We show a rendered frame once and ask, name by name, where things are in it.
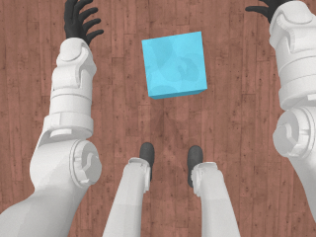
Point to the robot shin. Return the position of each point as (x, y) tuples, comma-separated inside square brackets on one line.
[(136, 160), (204, 164)]

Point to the robot left hand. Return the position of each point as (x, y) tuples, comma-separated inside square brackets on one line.
[(74, 27)]

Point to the robot left upper arm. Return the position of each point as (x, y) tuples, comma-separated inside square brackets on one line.
[(62, 173)]

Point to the robot left shin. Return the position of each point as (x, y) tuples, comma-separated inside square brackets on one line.
[(136, 160)]

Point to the robot left forearm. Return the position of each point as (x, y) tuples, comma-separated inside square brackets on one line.
[(71, 95)]

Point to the robot right hand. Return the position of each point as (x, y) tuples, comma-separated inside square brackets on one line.
[(267, 11)]

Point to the carton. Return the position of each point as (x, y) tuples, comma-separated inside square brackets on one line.
[(174, 66)]

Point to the robot right upper arm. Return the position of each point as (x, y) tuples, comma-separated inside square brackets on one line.
[(295, 139)]

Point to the robot right forearm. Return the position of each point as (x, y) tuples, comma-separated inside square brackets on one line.
[(293, 36)]

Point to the robot right shin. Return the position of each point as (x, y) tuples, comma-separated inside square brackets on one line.
[(204, 164)]

